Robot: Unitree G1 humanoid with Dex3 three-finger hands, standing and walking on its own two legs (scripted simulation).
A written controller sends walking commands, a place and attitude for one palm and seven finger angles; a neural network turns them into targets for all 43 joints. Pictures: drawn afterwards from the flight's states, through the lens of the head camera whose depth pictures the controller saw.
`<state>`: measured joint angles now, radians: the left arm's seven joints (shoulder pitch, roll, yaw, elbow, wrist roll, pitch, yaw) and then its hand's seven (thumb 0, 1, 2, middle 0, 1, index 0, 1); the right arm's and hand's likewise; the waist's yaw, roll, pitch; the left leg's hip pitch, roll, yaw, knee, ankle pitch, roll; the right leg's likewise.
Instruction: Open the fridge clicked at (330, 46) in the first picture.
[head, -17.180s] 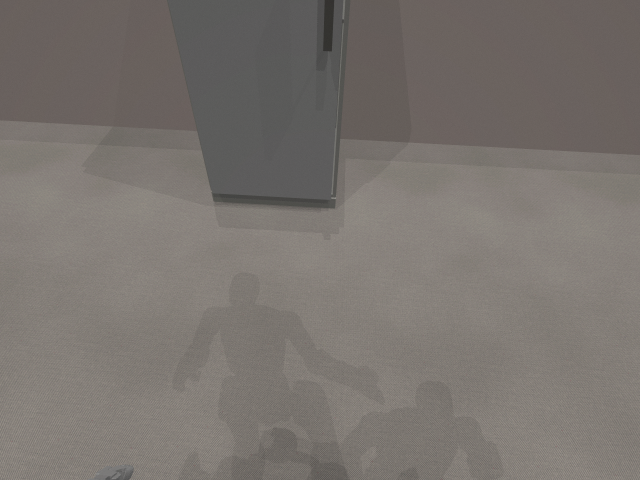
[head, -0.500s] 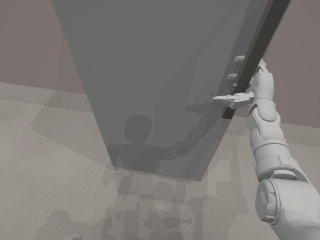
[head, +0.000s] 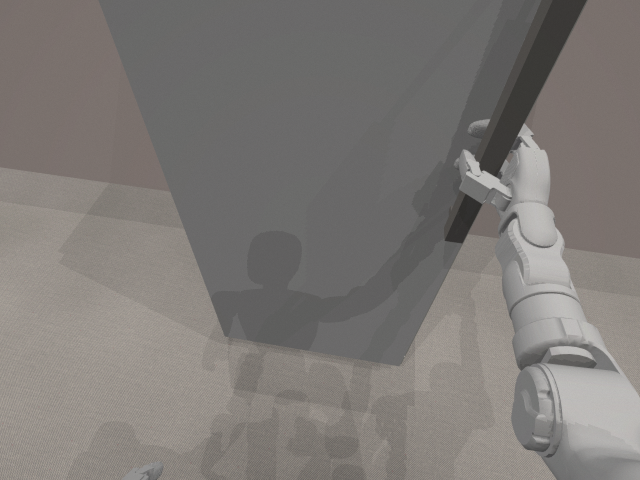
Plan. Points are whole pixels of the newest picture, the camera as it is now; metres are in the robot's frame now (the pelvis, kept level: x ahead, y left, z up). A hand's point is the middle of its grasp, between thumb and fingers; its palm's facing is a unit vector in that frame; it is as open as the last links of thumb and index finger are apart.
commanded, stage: grip the handle and tug to test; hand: right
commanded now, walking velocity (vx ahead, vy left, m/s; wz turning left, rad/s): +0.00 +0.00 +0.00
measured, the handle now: (506, 103) +0.51 -0.15 +0.23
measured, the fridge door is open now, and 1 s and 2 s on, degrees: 0 0 14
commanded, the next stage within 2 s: pull the door a little, standing still in 0.76 s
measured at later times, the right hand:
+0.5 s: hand (471, 175) +0.46 -0.12 +0.15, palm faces +0.05 +1.00 +0.01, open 6.0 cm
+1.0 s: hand (471, 176) +0.46 -0.12 +0.16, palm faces +0.05 +1.00 +0.02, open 6.1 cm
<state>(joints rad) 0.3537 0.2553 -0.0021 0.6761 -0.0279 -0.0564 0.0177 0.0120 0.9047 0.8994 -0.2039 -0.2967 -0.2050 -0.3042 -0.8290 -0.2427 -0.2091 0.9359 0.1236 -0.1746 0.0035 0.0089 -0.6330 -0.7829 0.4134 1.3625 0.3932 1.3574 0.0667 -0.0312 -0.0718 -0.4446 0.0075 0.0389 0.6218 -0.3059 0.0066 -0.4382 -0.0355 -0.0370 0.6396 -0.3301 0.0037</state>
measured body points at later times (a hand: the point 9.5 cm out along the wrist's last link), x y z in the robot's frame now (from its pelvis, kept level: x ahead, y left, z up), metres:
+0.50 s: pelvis +0.01 +0.00 +0.00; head +0.03 +0.01 +0.45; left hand +0.08 +0.26 -0.12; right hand +0.46 -0.18 +0.16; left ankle +0.00 +0.12 -0.72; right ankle -0.01 -0.12 -0.72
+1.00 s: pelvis +0.04 +0.00 +0.01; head +0.06 +0.01 +0.46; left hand +0.15 +0.25 -0.10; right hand +0.45 -0.18 +0.16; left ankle +0.00 +0.12 -0.72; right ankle -0.01 -0.12 -0.72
